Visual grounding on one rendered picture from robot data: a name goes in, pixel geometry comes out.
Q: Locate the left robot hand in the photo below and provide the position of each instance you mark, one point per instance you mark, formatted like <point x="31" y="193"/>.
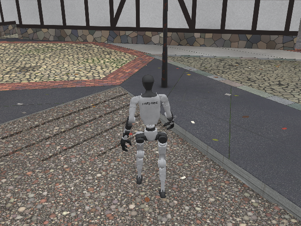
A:
<point x="123" y="144"/>

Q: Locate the robot left shin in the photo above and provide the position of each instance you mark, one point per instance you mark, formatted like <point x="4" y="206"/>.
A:
<point x="139" y="164"/>

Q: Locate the robot torso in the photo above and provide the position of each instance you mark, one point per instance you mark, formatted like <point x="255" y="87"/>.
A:
<point x="150" y="114"/>

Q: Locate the right robot hand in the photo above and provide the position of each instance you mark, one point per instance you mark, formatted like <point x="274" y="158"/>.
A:
<point x="171" y="126"/>

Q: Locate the robot left upper arm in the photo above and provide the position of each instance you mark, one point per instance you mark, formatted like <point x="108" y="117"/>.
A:
<point x="132" y="109"/>

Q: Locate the robot right forearm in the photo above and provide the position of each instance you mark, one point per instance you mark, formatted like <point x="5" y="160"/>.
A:
<point x="171" y="120"/>

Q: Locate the robot left forearm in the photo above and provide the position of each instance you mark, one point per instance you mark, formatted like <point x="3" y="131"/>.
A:
<point x="127" y="129"/>

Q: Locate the robot right upper arm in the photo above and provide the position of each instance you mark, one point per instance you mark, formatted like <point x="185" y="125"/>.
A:
<point x="166" y="105"/>

